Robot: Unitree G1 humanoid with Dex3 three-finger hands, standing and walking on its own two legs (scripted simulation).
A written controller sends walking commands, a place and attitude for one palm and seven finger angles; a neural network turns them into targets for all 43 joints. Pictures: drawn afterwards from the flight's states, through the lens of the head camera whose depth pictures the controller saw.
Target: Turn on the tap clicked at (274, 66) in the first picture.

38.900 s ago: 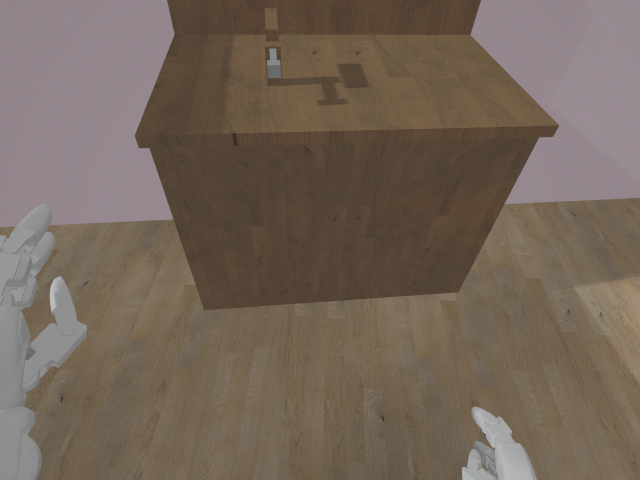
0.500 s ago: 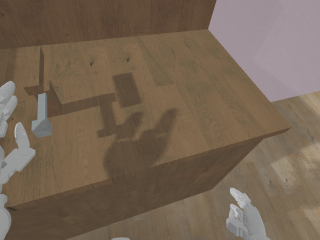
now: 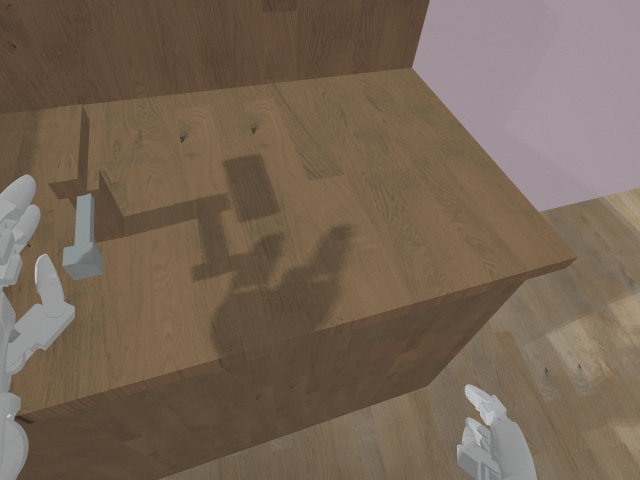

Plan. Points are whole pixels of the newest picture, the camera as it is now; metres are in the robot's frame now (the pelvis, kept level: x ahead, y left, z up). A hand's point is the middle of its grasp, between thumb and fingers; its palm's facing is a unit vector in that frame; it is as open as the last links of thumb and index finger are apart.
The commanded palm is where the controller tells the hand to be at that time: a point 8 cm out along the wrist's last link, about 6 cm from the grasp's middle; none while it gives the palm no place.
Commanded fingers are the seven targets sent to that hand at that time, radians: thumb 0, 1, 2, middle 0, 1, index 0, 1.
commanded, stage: shuffle to correct the standing spot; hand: left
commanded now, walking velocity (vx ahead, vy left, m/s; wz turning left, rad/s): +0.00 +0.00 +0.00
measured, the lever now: (83, 261) +0.30 +0.29 +0.11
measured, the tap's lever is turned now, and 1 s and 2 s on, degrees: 0 0 0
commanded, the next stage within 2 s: come to a stop and stand still in 0.38 s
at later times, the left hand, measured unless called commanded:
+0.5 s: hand (105, 339) +0.19 +0.20 +0.16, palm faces +0.34 -0.84 -0.42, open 7.4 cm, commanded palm +0.13 +0.24 +0.18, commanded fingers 0.00 0.90 0.90 -0.20 -0.30 -0.20 -0.30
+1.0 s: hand (120, 337) +0.20 +0.20 +0.16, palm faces +0.38 -0.84 -0.38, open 7.4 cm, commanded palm +0.14 +0.24 +0.18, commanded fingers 0.00 0.90 0.90 -0.20 -0.30 -0.20 -0.30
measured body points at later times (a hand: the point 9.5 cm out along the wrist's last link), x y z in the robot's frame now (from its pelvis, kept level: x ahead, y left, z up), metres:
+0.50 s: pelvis -0.03 -0.03 -0.01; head +0.04 -0.02 +0.43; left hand +0.17 +0.25 +0.19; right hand +0.17 -0.24 -0.08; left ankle +0.01 +0.12 -0.74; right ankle +0.01 -0.16 -0.74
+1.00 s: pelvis -0.02 -0.04 +0.00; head +0.01 -0.03 +0.44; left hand +0.17 +0.24 +0.18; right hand +0.13 -0.27 -0.09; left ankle -0.01 +0.10 -0.74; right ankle +0.01 -0.16 -0.74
